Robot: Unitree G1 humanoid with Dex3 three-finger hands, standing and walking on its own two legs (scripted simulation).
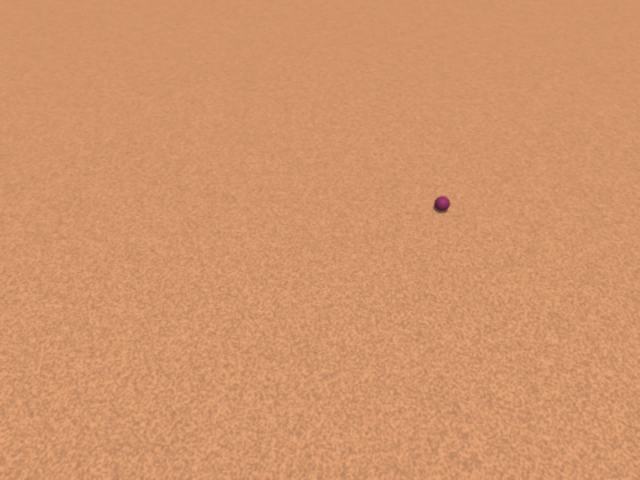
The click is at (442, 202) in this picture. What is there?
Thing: free ball
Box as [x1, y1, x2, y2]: [435, 196, 449, 210]
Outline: 440,196 435,200 435,206 439,210 444,210 448,207 449,201 446,197
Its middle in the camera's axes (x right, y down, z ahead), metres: +0.56 -0.16 +1.80
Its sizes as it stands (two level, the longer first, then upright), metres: 0.068 0.068 0.068
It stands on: the floor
